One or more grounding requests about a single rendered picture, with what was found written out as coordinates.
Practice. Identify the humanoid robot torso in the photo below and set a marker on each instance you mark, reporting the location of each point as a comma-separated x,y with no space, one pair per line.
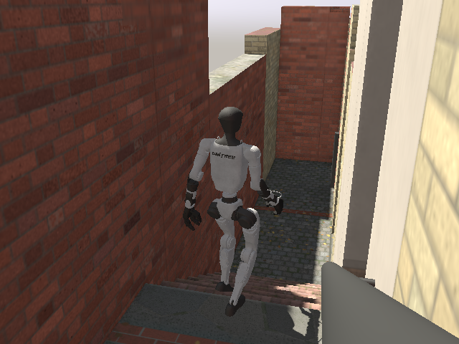
229,172

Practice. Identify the robot right hand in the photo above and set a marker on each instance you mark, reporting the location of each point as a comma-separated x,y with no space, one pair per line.
278,207

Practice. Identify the left robot forearm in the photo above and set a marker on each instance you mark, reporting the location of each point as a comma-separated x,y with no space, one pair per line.
191,193

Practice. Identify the robot left hand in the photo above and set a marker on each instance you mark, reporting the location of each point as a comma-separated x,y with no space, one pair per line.
194,216

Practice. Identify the right robot forearm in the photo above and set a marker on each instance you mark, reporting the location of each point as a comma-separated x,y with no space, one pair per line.
267,195

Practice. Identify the robot right upper arm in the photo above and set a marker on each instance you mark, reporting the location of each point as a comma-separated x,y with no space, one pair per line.
252,154

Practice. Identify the robot right shin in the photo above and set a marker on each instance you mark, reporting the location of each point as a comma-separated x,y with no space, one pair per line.
243,274

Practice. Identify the robot left upper arm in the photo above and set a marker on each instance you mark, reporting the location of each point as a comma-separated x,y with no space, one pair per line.
201,158

